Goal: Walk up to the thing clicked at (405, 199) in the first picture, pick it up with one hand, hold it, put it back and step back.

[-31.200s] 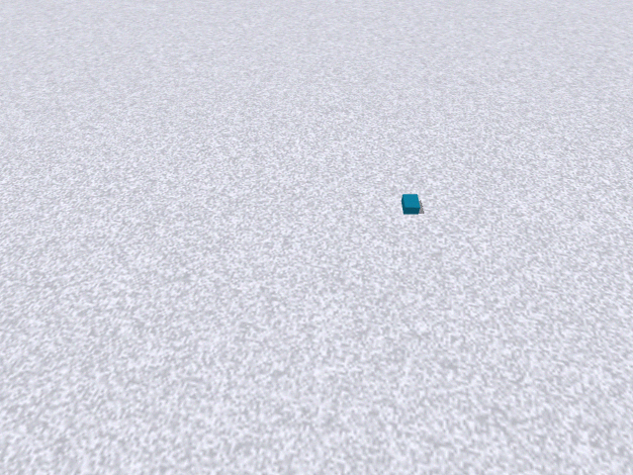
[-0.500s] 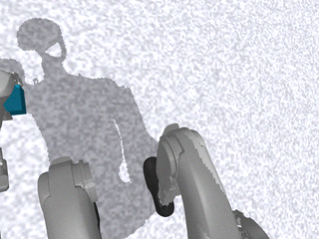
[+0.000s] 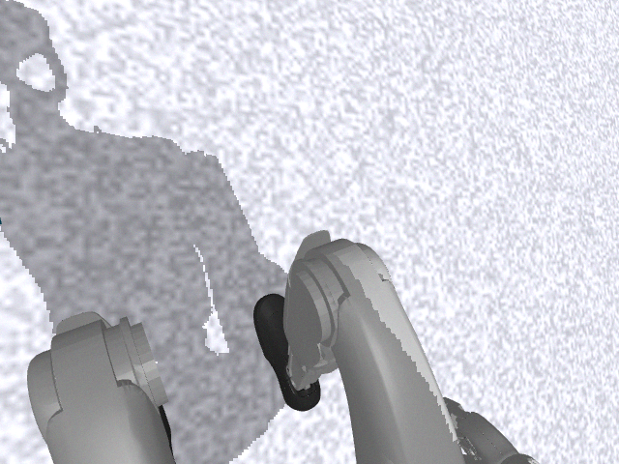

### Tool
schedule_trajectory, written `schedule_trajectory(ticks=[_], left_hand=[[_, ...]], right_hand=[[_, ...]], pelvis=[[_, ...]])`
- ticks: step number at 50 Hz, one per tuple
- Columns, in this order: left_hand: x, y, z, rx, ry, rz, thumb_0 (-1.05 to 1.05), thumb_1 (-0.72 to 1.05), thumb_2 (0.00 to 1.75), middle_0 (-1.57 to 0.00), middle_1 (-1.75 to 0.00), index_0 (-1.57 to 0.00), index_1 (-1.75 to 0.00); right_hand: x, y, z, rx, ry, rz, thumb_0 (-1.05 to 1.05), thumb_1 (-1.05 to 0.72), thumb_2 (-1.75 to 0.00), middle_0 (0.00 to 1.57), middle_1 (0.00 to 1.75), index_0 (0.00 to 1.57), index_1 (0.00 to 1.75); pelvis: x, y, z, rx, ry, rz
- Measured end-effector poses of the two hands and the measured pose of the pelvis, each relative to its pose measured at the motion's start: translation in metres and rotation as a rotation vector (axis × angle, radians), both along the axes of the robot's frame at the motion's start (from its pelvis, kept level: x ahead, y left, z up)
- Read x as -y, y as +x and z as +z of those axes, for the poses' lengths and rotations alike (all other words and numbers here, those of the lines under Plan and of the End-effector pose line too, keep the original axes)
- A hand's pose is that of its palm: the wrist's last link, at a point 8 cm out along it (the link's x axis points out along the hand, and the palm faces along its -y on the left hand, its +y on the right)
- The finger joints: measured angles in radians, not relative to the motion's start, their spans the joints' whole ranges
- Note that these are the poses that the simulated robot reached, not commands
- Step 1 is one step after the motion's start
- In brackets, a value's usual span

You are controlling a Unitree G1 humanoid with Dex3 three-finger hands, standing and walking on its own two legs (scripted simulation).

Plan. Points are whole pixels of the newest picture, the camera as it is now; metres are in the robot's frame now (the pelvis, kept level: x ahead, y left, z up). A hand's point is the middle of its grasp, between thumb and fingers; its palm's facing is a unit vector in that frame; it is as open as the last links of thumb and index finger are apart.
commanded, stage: rest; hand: left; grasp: from above
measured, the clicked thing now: out of the picture +0.48 +0.28 -0.27
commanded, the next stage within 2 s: open in 0.78 s
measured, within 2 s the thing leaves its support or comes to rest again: neither
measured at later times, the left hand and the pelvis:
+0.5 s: hand out of the picture +0.47 +0.27 -0.25, palm faces -0.48 -0.07 -0.87, open 9.3 cm; pelvis +0.00 +0.00 +0.00, yaw -2 degrees
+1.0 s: hand out of the picture +0.47 +0.27 -0.26, palm faces -0.49 -0.07 -0.87, open 9.3 cm; pelvis -0.01 +0.00 +0.00, yaw -3 degrees
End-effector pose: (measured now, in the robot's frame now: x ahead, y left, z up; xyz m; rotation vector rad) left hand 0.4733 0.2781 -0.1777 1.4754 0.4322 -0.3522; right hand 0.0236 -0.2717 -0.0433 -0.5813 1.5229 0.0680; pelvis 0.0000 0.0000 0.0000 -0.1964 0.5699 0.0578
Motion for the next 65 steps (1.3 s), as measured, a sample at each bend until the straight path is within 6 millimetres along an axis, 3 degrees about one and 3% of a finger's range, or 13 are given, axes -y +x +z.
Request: schedule_trajectory(ticks=[28, 46, 65], left_hand=[[0.001, 0.003, -0.021, 0.0, -0.001, 0.0, 0.0, 0.1, 0.38, -0.84, -0.31, -0.84, -0.32], [0.002, 0.004, -0.022, -0.005, 0.001, 0.012, 0.0, 0.1, 0.38, -0.84, -0.31, -0.83, -0.32], [0.002, 0.003, -0.026, 0.005, 0.006, -0.007, 0.0, 0.04, 0.59, -0.69, -0.5, -0.63, -0.51]], right_hand=[[-0.013, -0.006, 0.011, -0.016, 0.025, 0.049, 0.0, -0.91, -0.9, 0.2, 0.3, 0.2, 0.3], [-0.015, -0.007, 0.012, -0.007, 0.04, 0.076, 0.0, -0.91, -0.9, 0.2, 0.3, 0.2, 0.3], [-0.021, -0.002, 0.018, 0.004, 0.048, 0.105, 0.0, -0.9, -0.9, 0.2, 0.3, 0.2, 0.3]], pelvis=[[-0.004, -0.002, -0.002, 0.028, -0.033, -0.013], [-0.004, -0.006, -0.002, 0.048, -0.039, -0.019], [-0.006, -0.006, 0.001, 0.053, -0.049, -0.023]])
